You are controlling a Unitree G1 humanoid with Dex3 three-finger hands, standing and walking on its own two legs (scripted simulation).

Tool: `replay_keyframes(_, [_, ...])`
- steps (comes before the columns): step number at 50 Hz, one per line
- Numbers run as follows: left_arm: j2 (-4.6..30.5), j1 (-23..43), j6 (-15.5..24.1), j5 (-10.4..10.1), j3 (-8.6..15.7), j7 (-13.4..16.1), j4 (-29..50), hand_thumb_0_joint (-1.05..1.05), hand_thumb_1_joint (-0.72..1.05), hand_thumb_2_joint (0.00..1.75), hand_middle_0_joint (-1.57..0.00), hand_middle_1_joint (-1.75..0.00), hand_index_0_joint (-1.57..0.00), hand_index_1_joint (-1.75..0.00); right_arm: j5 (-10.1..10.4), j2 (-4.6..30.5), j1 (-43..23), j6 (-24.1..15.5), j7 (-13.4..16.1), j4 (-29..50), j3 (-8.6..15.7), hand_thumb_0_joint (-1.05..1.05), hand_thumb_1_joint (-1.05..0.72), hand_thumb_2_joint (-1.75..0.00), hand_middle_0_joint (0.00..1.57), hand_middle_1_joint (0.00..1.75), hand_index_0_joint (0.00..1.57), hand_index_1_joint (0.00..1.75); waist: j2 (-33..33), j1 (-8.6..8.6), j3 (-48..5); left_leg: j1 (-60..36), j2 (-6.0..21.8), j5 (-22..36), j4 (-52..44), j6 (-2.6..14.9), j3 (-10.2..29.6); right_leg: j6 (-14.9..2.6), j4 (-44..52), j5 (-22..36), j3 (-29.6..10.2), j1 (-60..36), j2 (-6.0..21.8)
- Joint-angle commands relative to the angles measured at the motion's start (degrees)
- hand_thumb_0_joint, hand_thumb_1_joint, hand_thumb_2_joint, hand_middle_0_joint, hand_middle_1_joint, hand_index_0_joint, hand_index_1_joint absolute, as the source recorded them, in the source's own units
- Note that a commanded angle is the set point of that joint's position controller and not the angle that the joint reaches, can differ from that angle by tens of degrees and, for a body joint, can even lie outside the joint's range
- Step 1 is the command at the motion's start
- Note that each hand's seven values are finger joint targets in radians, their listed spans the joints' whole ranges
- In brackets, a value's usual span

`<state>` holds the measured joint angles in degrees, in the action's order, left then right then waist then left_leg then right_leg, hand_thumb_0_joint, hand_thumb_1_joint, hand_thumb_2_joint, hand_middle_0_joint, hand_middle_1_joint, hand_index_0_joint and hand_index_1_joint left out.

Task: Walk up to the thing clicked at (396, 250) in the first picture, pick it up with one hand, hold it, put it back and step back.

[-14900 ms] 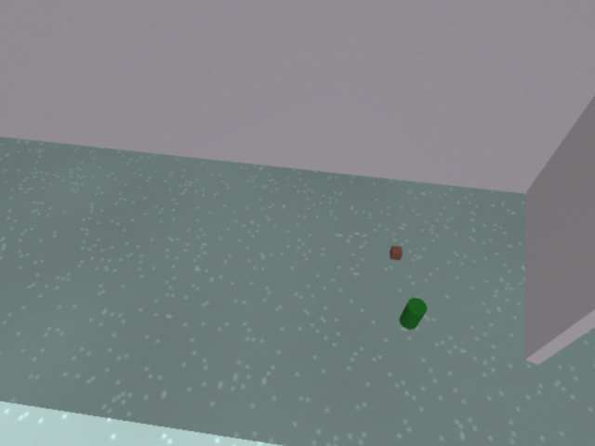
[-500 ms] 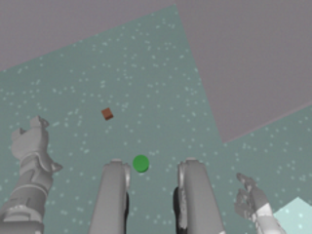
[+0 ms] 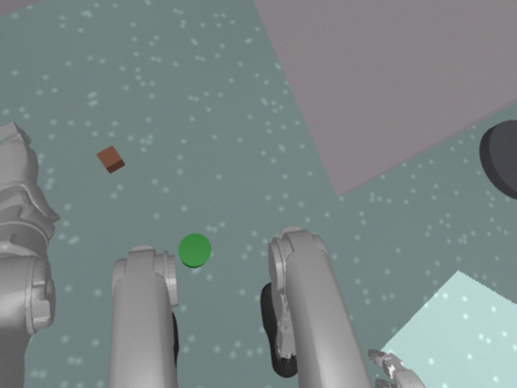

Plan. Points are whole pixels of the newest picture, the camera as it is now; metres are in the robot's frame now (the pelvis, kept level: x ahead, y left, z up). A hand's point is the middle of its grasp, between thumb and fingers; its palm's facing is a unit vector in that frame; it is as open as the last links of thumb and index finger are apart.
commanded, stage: rise first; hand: left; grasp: from above
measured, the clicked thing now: (111, 159) +0.56 +0.24 -0.37
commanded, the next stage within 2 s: none
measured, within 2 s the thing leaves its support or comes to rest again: neither
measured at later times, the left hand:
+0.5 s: hand (55, 174) +0.47 +0.30 -0.22, palm faces -0.35 -0.23 -0.91, open 14.0 cm
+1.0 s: hand (62, 165) +0.50 +0.29 -0.24, palm faces -0.33 -0.26 -0.91, open 14.0 cm
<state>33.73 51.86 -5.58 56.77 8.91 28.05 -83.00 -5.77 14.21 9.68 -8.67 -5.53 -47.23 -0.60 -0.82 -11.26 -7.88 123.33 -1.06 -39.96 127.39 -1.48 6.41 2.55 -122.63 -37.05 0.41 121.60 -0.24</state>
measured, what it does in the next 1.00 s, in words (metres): lowers itself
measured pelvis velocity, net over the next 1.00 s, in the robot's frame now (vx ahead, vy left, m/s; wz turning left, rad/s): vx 0.01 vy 0.00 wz -0.06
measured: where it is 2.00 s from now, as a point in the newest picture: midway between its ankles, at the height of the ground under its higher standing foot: (224, 359)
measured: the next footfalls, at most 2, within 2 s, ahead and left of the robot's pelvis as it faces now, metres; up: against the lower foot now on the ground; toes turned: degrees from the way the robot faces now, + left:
none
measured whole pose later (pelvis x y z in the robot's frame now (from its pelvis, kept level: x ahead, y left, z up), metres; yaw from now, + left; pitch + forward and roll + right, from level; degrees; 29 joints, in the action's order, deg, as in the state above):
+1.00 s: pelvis +0.01 +0.00 -0.06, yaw -4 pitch +36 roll -9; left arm 44.4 65.9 -7.3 58.3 13.9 29.1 -94.3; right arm -9.2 17.9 9.6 -10.0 -15.1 -45.0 -5.2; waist -0.3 -16.7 0.6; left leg 133.3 -1.1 -43.0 140.4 -2.1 9.7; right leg 3.8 -133.5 -38.4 2.4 131.3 -1.6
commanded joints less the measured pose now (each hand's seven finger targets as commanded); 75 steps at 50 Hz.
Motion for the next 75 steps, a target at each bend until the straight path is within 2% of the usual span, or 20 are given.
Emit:
replay_keyframes(1, [14.5,21.9,-2.7,0.5,1.9,5.0,1.2,0.0,-0.6,1.04,-0.09,-1.0,-0.08,-1.02,-0.3,13.2,9.9,-1.6,-0.8,0.1,3.2,0.0,-0.9,-0.91,0.2,0.3,0.2,0.3,-17.6,-0.7,-34.4,-29.4,0.8,10.4,-15.9,1.27,-3.9,-5.15,8.4,10.2,6.5,-11.9,0.0])
replay_keyframes(5, [13.6,25.4,-3.7,-0.7,1.8,4.8,-1.3,0.0,-0.58,1.02,-0.1,-1.03,-0.09,-1.03,-1.3,13.5,10.9,-2.6,-2.6,-0.6,2.6,0.0,-0.91,-0.91,0.2,0.3,0.2,0.3,-16.2,-2.96,-34.3,-26.5,0.9,11.4,-12.7,1.83,-4.1,-4.68,7.5,11.1,6.4,-12.6,0.0])
replay_keyframes(8, [16.8,26.8,-3.3,0.3,2.7,3.7,-1.8,0.0,-0.58,1.02,-0.11,-1.04,-0.1,-1.04,-1.4,14.2,11.4,-3.0,-3.5,-0.5,2.4,0.0,-0.91,-0.91,0.2,0.3,0.2,0.3,-16.5,-3.17,-34.7,-25.1,0.7,11.4,-11.1,2.01,-4.1,-4.68,6.5,10.4,6.6,-13.0,0.0])
replay_keyframes(16, [19.8,24.7,-0.3,2.9,2.8,0.6,-2.3,0.0,-0.58,1.01,-0.09,-1.09,-0.1,-1.08,-2.0,15.3,12.3,-2.2,-5.5,0.8,1.7,0.0,-0.91,-0.91,0.2,0.3,0.2,0.3,-14.6,-3.81,-33.8,-21.1,0.1,10.8,-7.5,2.66,-4.5,-4.47,4.4,9.7,6.9,-13.9,-0.7])
replay_keyframes(19, [22.5,26.1,1.3,3.4,4.0,1.1,-1.2,0.0,-0.57,1.0,-0.09,-1.08,-0.11,-1.07,-2.2,15.3,12.5,-1.9,-5.9,1.0,1.2,0.0,-0.91,-0.91,0.2,0.3,0.2,0.3,-14.6,-3.71,-35.4,-19.4,0.0,10.6,-6.1,2.87,-5.0,-4.34,3.8,9.8,7.1,-15.0,-1.1])
replay_keyframes(22, [21.1,27.0,1.8,3.6,4.0,2.4,-1.1,0.0,-0.57,0.99,-0.09,-1.08,-0.11,-1.06,-2.6,15.4,13.7,-1.8,-6.3,0.7,0.7,0.0,-0.91,-0.91,0.2,0.3,0.2,0.3,-14.2,-4.59,-34.9,-18.8,0.2,11.5,-4.9,2.93,-5.0,-4.14,3.3,11.1,7.5,-14.9,-1.2])
replay_keyframes(28, [23.3,30.0,1.3,3.1,5.9,5.1,-2.5,0.0,-0.56,0.98,-0.09,-1.07,-0.11,-1.05,-3.2,16.0,14.4,-1.9,-7.1,0.0,0.5,0.0,-0.91,-0.91,0.2,0.3,0.2,0.3,-14.9,-5.18,-34.4,-17.1,0.5,11.5,-3.4,3.04,-5.0,-3.97,2.6,11.8,7.8,-14.3,-1.6])
replay_keyframes(29, [21.9,30.3,1.1,3.1,4.8,4.9,-3.2,0.0,-0.55,0.97,-0.1,-1.07,-0.12,-1.05,-3.5,15.6,14.5,-1.9,-7.3,0.0,0.3,0.0,-0.91,-0.91,0.2,0.3,0.2,0.3,-15.4,-5.9,-34.3,-17.0,0.6,11.8,-2.7,3.07,-5.3,-3.89,2.9,12.4,7.6,-15.4,-1.7])
replay_keyframes(34, [23.7,30.5,-0.2,2.4,5.8,5.4,-4.7,0.0,-0.55,0.97,-0.1,-1.06,-0.12,-1.04,-3.6,16.6,14.6,-2.1,-8.0,-0.5,0.0,0.0,-0.91,-0.91,0.2,0.3,0.2,0.3,-17.5,-5.11,-34.9,-17.7,0.9,13.8,-2.4,2.68,-4.6,-4.08,1.2,13.9,8.2,-15.3,-1.8])
replay_keyframes(35, [24.3,31.3,-0.6,2.6,6.0,5.3,-4.2,0.0,-0.55,0.97,-0.11,-1.05,-0.12,-1.03,-3.6,17.0,14.9,-2.2,-8.1,-0.4,0.0,0.0,-0.91,-0.91,0.2,0.3,0.2,0.3,-17.5,-5.89,-34.4,-18.8,0.9,14.1,-2.3,2.65,-4.2,-4.12,0.9,14.1,8.5,-14.3,-1.8])
replay_keyframes(38, [23.4,30.9,-1.1,2.3,4.8,4.3,-4.8,0.0,-0.54,0.95,-0.12,-1.06,-0.14,-1.04,-3.3,17.0,14.0,-2.0,-8.5,-0.1,0.1,0.0,-0.91,-0.91,0.2,0.3,0.2,0.3,-18.0,-6.03,-32.8,-17.0,0.8,12.7,-2.3,2.72,-4.1,-4.25,0.9,12.9,8.6,-13.9,-2.1])
replay_keyframes(41, [25.3,30.8,-1.4,2.2,5.6,3.8,-2.9,0.0,-0.56,0.97,-0.09,-1.08,-0.12,-1.06,-3.1,17.2,14.0,-1.9,-8.7,0.6,-0.3,0.0,-0.91,-0.91,0.2,0.3,0.2,0.3,-18.6,-5.11,-34.1,-17.2,0.7,14.2,-2.2,2.74,-4.3,-4.19,0.8,14.2,8.5,-16.0,-2.0])
replay_keyframes(48, [23.6,31.9,-1.7,2.1,4.5,3.1,-3.9,0.0,-0.56,0.99,-0.12,-1.05,-0.12,-1.05,-3.0,18.5,14.4,-1.6,-9.2,1.2,-0.7,0.0,-0.91,-0.91,0.2,0.3,0.2,0.3,-17.2,-7.57,-32.0,-16.9,0.8,13.5,-1.9,2.77,-3.1,-4.17,0.5,13.9,9.4,-14.2,-2.2])
replay_keyframes(50, [24.3,31.5,-1.6,2.2,4.3,3.3,-4.2,0.0,-0.57,0.99,-0.12,-1.05,-0.12,-1.05,-2.9,18.3,14.2,-1.6,-9.3,1.2,-1.2,0.0,-0.91,-0.91,0.2,0.3,0.2,0.3,-18.0,-6.94,-32.3,-17.2,0.8,14.0,-1.7,2.68,-3.1,-4.23,0.2,14.4,9.4,-14.2,-2.3])
replay_keyframes(55, [24.9,34.1,-1.6,2.9,4.0,4.3,-5.0,0.0,-0.58,1.0,-0.12,-1.05,-0.12,-1.05,-3.4,18.9,14.8,-1.9,-9.7,1.0,-1.8,0.0,-0.91,-0.91,0.2,0.3,0.2,0.3,-18.8,-8.58,-31.5,-16.5,0.8,12.9,-1.5,2.69,-3.1,-4.15,0.3,13.9,9.6,-14.1,-2.6])
replay_keyframes(57, [26.2,34.4,-1.9,2.7,4.5,4.8,-4.8,0.0,-0.57,0.99,-0.12,-1.05,-0.12,-1.05,-3.4,19.2,14.4,-2.0,-9.8,0.9,-2.1,0.0,-0.91,-0.91,0.2,0.3,0.2,0.3,-19.8,-7.92,-31.4,-16.9,0.9,13.0,-1.7,2.56,-3.0,-4.26,0.1,13.7,9.7,-13.3,-2.5])
replay_keyframes(63, [25.8,34.9,-2.5,2.8,3.4,4.6,-7.8,0.0,-0.57,0.99,-0.11,-1.08,-0.12,-1.07,-3.6,19.9,14.1,-2.5,-9.9,0.9,-2.5,0.0,-0.91,-0.91,0.2,0.3,0.2,0.3,-19.9,-9.25,-29.5,-15.3,0.9,10.0,-1.8,2.6,-2.7,-4.3,0.3,11.1,10.3,-12.1,-2.9])
replay_keyframes(65, [27.3,35.7,-2.6,2.9,4.1,4.9,-6.7,0.0,-0.58,0.99,-0.11,-1.07,-0.12,-1.06,-3.5,20.4,14.0,-2.6,-9.9,1.4,-2.9,0.0,-0.91,-0.91,0.2,0.3,0.2,0.3,-20.2,-9.03,-30.6,-16.0,1.0,10.5,-1.7,2.61,-2.5,-4.2,0.2,11.6,10.4,-12.3,-2.8])
replay_keyframes(67, [25.6,35.5,-2.9,2.8,3.0,4.7,-7.0,0.0,-0.59,1.0,-0.11,-1.07,-0.11,-1.07,-3.5,20.1,13.9,-2.6,-9.9,1.4,-3.1,0.0,-0.91,-0.91,0.2,0.3,0.2,0.3,-20.8,-9.55,-29.9,-16.9,1.0,11.0,-1.9,2.4,-2.4,-4.4,0.0,12.0,10.5,-12.0,-2.8])
replay_keyframes(75, [26.1,35.4,-3.8,2.6,2.6,4.0,-7.0,0.0,-0.57,0.98,-0.11,-1.08,-0.12,-1.07,-3.4,20.7,14.6,-2.7,-10.2,2.1,-3.9,0.0,-0.91,-0.9,0.2,0.3,0.2,0.3,-20.2,-10.44,-29.7,-16.8,1.1,13.6,-1.2,2.55,-2.1,-4.16,-0.1,14.4,10.5,-12.7,-2.9])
